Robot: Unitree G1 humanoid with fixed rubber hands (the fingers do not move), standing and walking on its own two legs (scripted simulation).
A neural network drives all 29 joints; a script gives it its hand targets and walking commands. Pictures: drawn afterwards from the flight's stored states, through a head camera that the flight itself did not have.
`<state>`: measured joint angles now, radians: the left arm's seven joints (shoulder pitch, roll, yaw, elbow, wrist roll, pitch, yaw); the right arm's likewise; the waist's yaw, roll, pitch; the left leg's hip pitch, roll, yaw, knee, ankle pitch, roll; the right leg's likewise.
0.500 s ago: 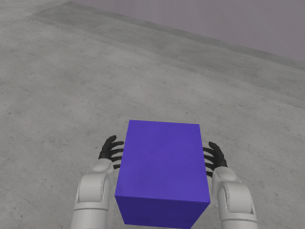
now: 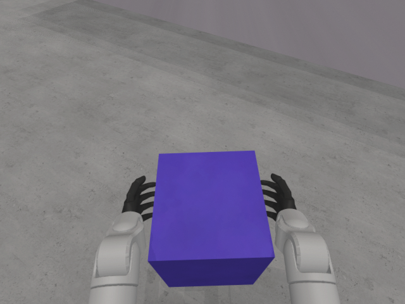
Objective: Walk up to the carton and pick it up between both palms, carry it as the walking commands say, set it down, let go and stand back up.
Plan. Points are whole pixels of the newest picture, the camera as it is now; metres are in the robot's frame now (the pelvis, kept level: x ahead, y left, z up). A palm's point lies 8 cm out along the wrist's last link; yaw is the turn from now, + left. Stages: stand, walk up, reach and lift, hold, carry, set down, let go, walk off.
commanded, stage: carry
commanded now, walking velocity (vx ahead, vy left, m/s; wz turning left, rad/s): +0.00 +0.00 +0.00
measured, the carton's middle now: (208, 223) +0.30 +0.00 -0.04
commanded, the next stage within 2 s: none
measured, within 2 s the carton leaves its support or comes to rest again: neither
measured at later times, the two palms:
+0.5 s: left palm (138, 131) +0.49 +0.18 +0.05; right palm (254, 131) +0.50 -0.11 +0.06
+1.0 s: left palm (140, 88) +0.67 +0.21 +0.05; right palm (237, 92) +0.67 -0.08 +0.05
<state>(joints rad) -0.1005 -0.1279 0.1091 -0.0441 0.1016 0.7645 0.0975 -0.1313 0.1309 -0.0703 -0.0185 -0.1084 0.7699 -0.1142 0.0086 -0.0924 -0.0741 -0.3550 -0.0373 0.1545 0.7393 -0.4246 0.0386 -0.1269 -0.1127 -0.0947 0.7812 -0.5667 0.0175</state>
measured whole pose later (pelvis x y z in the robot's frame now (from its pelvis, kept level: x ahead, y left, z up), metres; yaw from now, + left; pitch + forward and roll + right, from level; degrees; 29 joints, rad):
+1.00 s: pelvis +0.39 +0.07 +0.02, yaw -2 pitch +4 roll -2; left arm -0.15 -0.13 0.13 0.03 0.14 0.77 0.10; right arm -0.17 0.14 -0.09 0.07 -0.16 0.77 -0.09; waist 0.01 0.02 -0.07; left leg -0.12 0.05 0.14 0.59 -0.54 0.03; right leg -0.36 0.00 -0.11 0.84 -0.48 -0.02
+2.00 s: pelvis +0.72 +0.12 +0.02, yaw +0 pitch +4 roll +1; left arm -0.20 -0.14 0.13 0.08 0.16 0.74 0.08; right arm -0.15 0.13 -0.09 0.05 -0.17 0.75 -0.12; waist -0.01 0.01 -0.05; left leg -0.28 0.01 0.12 0.71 -0.46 0.01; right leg -0.18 -0.04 -0.10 0.59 -0.47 -0.01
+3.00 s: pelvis +1.00 +0.15 +0.02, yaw +1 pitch +3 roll +1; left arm -0.16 -0.13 0.12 0.06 0.14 0.75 0.12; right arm -0.20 0.14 -0.08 0.11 -0.19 0.74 -0.11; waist 0.00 -0.05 0.01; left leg -0.24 -0.01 0.17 0.57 -0.38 0.06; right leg -0.33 -0.03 -0.03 0.80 -0.48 -0.01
